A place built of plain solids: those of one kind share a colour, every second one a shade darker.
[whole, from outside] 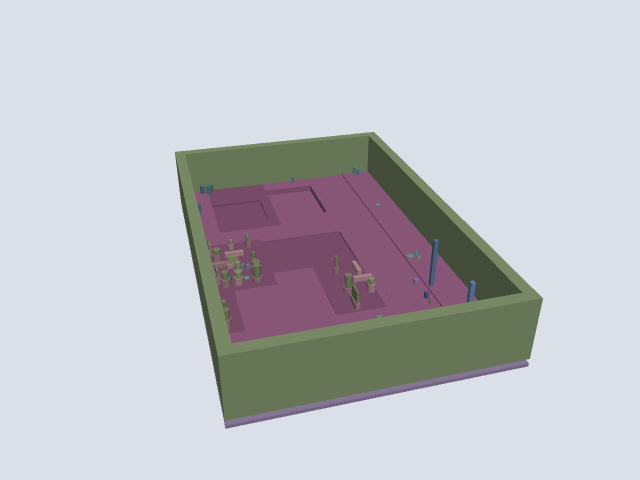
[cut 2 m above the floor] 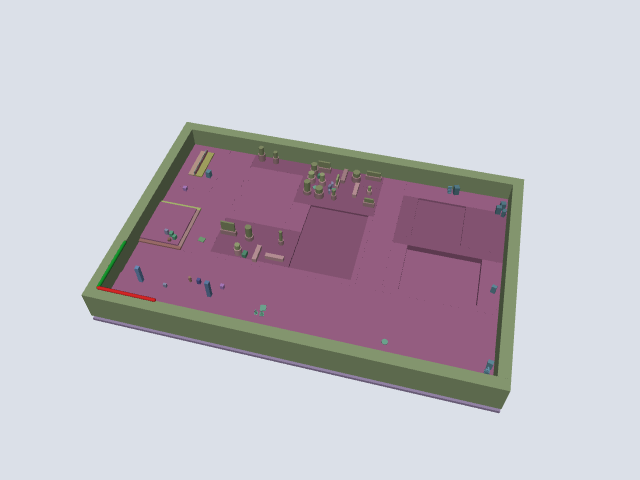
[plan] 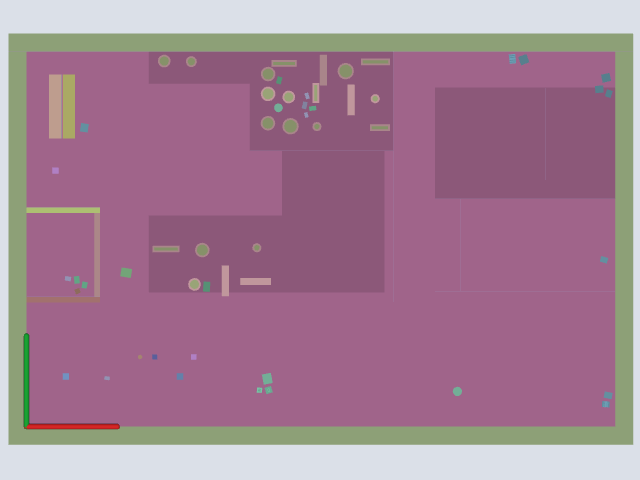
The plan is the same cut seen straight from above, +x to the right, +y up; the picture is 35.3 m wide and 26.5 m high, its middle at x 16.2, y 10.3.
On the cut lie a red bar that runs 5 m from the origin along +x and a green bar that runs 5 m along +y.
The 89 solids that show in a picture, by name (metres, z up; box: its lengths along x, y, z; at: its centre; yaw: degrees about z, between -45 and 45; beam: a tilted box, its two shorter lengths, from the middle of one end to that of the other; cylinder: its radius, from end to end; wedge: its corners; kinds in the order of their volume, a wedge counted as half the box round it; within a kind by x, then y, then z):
{
 "floor_1": {"box": [3.74, 4.63, 1.3], "at": [1.87, 9.47, -0.35]},
 "floor_2": {"box": [4.05, 2.4, 1.0], "at": [2.02, 13.3, -0.5]},
 "floor_3": {"box": [4.05, 6.2, 1.0], "at": [2.02, 17.6, -0.5]},
 "floor_4": {"box": [2.7, 13.85, 1.0], "at": [5.4, 13.78, -0.5]},
 "floor_5": {"box": [0.45, 7.28, 1.32], "at": [6.97, 15.29, -0.66]},
 "floor_6": {"box": [5.12, 7.28, 1.32], "at": [9.76, 15.29, -0.66]},
 "floor_7": {"box": [7.35, 4.25, 1.32], "at": [10.43, 9.53, -0.66]},
 "floor_8": {"box": [1.78, 3.57, 1.32], "at": [13.21, 13.44, -0.66]},
 "floor_9": {"box": [13.5, 0.55, 1.32], "at": [13.5, 7.12, -0.66]},
 "floor_10": {"box": [13.5, 1.77, 1.32], "at": [13.5, 19.82, -0.66]},
 "floor_11": {"box": [32.5, 3.15, 1.12], "at": [16.25, 1.57, -0.44]},
 "floor_12": {"box": [32.5, 3.7, 1.0], "at": [16.25, 5.0, -0.5]},
 "floor_13": {"box": [7.93, 3.71, 1.32], "at": [16.29, 17.07, -0.66]},
 "floor_14": {"box": [5.66, 7.82, 1.12], "at": [16.93, 11.31, -0.76]},
 "floor_15": {"box": [0.49, 7.82, 1.32], "at": [20.0, 11.31, -0.66]},
 "floor_16": {"box": [2.3, 13.85, 1.0], "at": [21.4, 13.78, -0.5]},
 "floor_17": {"box": [1.4, 5.12, 1.32], "at": [23.25, 10.01, -0.66]},
 "floor_18": {"box": [1.5, 5.12, 1.32], "at": [23.3, 16.16, -0.66]},
 "floor_19": {"box": [4.58, 5.12, 1.1], "at": [26.34, 16.16, -0.77]},
 "floor_20": {"box": [6.74, 5.12, 0.7], "at": [27.32, 10.01, -0.97]},
 "floor_21": {"box": [9.95, 0.6, 1.32], "at": [27.52, 7.15, -0.66]},
 "floor_22": {"box": [9.95, 1.03, 1.32], "at": [27.52, 13.09, -0.66]},
 "floor_23": {"box": [9.95, 1.98, 1.32], "at": [27.52, 19.71, -0.66]},
 "floor_24": {"box": [3.87, 5.12, 1.32], "at": [30.57, 16.16, -0.66]},
 "floor_25": {"box": [1.81, 5.12, 1.32], "at": [31.59, 10.01, -0.66]},
 "wall_1": {"box": [1.0, 20.7, 5.5], "at": [-0.5, 10.35, 1.75]},
 "wall_2": {"box": [34.5, 1.0, 5.5], "at": [16.25, -0.5, 1.75]},
 "wall_3": {"box": [34.5, 1.0, 5.5], "at": [16.25, 21.2, 1.75]},
 "wall_4": {"box": [1.0, 20.7, 5.5], "at": [33.0, 10.35, 1.75]},
 "floor_base_1": {"box": [34.5, 22.7, 0.3], "at": [16.25, 10.35, -1.57]},
 "piece_1": {"cylinder": 0.35, "from": [7.6, 20.18, 0.0], "to": [7.6, 20.18, 0.8]},
 "piece_2": {"box": [1.5, 0.37, 0.55], "at": [7.7, 9.8, 0.28]},
 "piece_3": {"cylinder": 0.3, "from": [9.1, 20.15, 0.0], "to": [9.1, 20.15, 0.7]},
 "piece_4": {"cylinder": 0.35, "from": [9.27, 7.85, 0.0], "to": [9.27, 7.85, 0.7]},
 "piece_5": {"cylinder": 0.4, "from": [9.7, 9.75, 0.0], "to": [9.7, 9.75, 0.45]},
 "piece_6": {"box": [0.4, 1.7, 0.43], "at": [10.97, 8.05, 0.21]},
 "piece_7": {"box": [1.7, 0.4, 0.43], "at": [12.65, 8.01, 0.21]},
 "piece_8": {"cylinder": 0.25, "from": [12.71, 9.87, 0.0], "to": [12.71, 9.87, 0.5]},
 "piece_9": {"cylinder": 0.4, "from": [13.33, 16.75, 0.0], "to": [13.33, 16.75, 0.4]},
 "piece_10": {"cylinder": 0.4, "from": [13.33, 18.37, 0.0], "to": [13.33, 18.37, 0.65]},
 "piece_11": {"cylinder": 0.4, "from": [13.34, 19.46, 0.0], "to": [13.34, 19.46, 0.7]},
 "piece_12": {"box": [1.4, 0.37, 0.6], "at": [14.22, 20.05, 0.3]},
 "piece_13": {"cylinder": 0.35, "from": [14.47, 18.19, 0.0], "to": [14.47, 18.19, 0.6]},
 "piece_14": {"cylinder": 0.45, "from": [14.57, 16.58, 0.0], "to": [14.57, 16.58, 0.65]},
 "piece_15": {"box": [0.37, 1.1, 0.45], "at": [15.97, 18.42, 0.23]},
 "piece_16": {"box": [0.4, 1.7, 0.43], "at": [16.39, 19.67, 0.21]},
 "piece_17": {"cylinder": 0.45, "from": [17.62, 19.62, 0.0], "to": [17.62, 19.62, 0.65]},
 "piece_18": {"box": [0.4, 1.7, 0.43], "at": [17.91, 18.04, 0.21]},
 "piece_19": {"cylinder": 0.25, "from": [19.25, 18.1, 0.0], "to": [19.25, 18.1, 0.45]},
 "piece_20": {"box": [1.6, 0.37, 0.5], "at": [19.27, 20.14, 0.25]},
 "piece_21": {"box": [1.1, 0.37, 0.5], "at": [19.51, 16.5, 0.25]},
 "plant_1": {"cylinder": 0.25, "from": [7.6, 20.18, 0.8], "to": [7.6, 20.18, 1.66]},
 "plant_2": {"box": [1.3, 0.17, 1.06], "at": [7.7, 9.8, 1.08]},
 "plant_3": {"cylinder": 0.2, "from": [9.1, 20.15, 0.7], "to": [9.1, 20.15, 1.41]},
 "plant_4": {"cylinder": 0.25, "from": [9.27, 7.85, 0.7], "to": [9.27, 7.85, 1.21]},
 "plant_5": {"cylinder": 0.3, "from": [9.7, 9.75, 0.45], "to": [9.7, 9.75, 1.61]},
 "plant_6": {"cylinder": 0.15, "from": [12.71, 9.87, 0.5], "to": [12.71, 9.87, 1.66]},
 "plant_7": {"cylinder": 0.3, "from": [13.33, 16.75, 0.4], "to": [13.33, 16.75, 1.56]},
 "plant_8": {"cylinder": 0.3, "from": [13.33, 18.37, 0.65], "to": [13.33, 18.37, 1.21]},
 "plant_9": {"cylinder": 0.3, "from": [13.34, 19.46, 0.7], "to": [13.34, 19.46, 1.36]},
 "plant_10": {"box": [1.2, 0.17, 0.71], "at": [14.22, 20.05, 0.95]},
 "plant_11": {"cylinder": 0.25, "from": [14.47, 18.19, 0.6], "to": [14.47, 18.19, 1.41]},
 "plant_12": {"cylinder": 0.35, "from": [14.57, 16.58, 0.65], "to": [14.57, 16.58, 1.16]},
 "plant_13": {"box": [0.17, 0.9, 0.71], "at": [15.97, 18.42, 0.81]},
 "plant_14": {"cylinder": 0.35, "from": [17.62, 19.62, 0.65], "to": [17.62, 19.62, 1.11]},
 "plant_15": {"box": [1.4, 0.17, 0.51], "at": [19.27, 20.14, 0.76]},
 "plant_16": {"box": [0.9, 0.17, 0.46], "at": [19.51, 16.5, 0.73]},
 "step_terE_tread_1": {"box": [0.31, 4.63, 1.15], "at": [3.89, 9.47, -0.42]},
 "step_terN_tread_1": {"box": [4.05, 0.31, 1.15], "at": [2.02, 11.95, -0.42]},
 "step_terS_tread_1": {"box": [4.05, 0.31, 1.15], "at": [2.02, 7.0, -0.42]},
 "column_a0a_1": {"box": [0.35, 0.35, 4.38], "at": [2.17, 2.77, 2.31]},
 "column_a0a_2": {"box": [0.35, 0.35, 4.38], "at": [8.47, 2.77, 2.31]},
 "bin_1": {"box": [0.43, 0.47, 0.74], "at": [3.19, 16.5, 0.37], "yaw": -8.0},
 "bin_2": {"box": [0.49, 0.49, 0.91], "at": [27.45, 20.26, 0.46], "yaw": 20.0},
 "bin_3": {"box": [0.46, 0.4, 0.88], "at": [31.62, 18.62, 0.44], "yaw": 4.5},
 "bin_4": {"box": [0.41, 0.32, 0.79], "at": [31.88, 9.21, 0.4], "yaw": -17.4},
 "bin_5": {"box": [0.48, 0.45, 0.82], "at": [32.0, 19.25, 0.41], "yaw": 12.4},
 "bin_6": {"box": [0.45, 0.35, 0.84], "at": [32.11, 1.73, 0.54], "yaw": -11.3},
 "bin_7": {"box": [0.33, 0.41, 0.76], "at": [32.15, 18.38, 0.38], "yaw": -17.9},
 "seat_1": {"box": [0.69, 3.54, 0.14], "at": [2.33, 17.67, 0.37]},
 "sr00a_seat_1": {"box": [0.69, 3.54, 0.14], "at": [1.58, 17.67, 0.37]},
 "bag_1": {"box": [0.3, 0.41, 0.42], "at": [2.77, 8.1, 0.51], "yaw": 5.7},
 "bag_2": {"box": [0.38, 0.56, 0.41], "at": [9.94, 7.72, 0.2], "yaw": -4.0},
 "hose_coil_1": {"box": [0.51, 0.57, 0.12], "at": [13.29, 2.64, 0.13], "yaw": 11.1},
 "hose_coil_2": {"cylinder": 0.24, "from": [13.91, 17.6, -0.05], "to": [13.91, 17.6, 0.08]},
 "hose_coil_3": {"cylinder": 0.26, "from": [23.79, 1.94, 0.07], "to": [23.79, 1.94, 0.2]},
 "edge_bag_1": {"box": [0.35, 0.35, 0.4], "at": [1.6, 14.13, 0.2]},
 "back_1": {"box": [0.03, 3.54, 0.37], "at": [2.0, 17.67, 0.62]},
 "inway_hose_coil_1": {"box": [0.59, 0.5, 0.12], "at": [5.5, 8.49, 0.01], "yaw": -8.8}
}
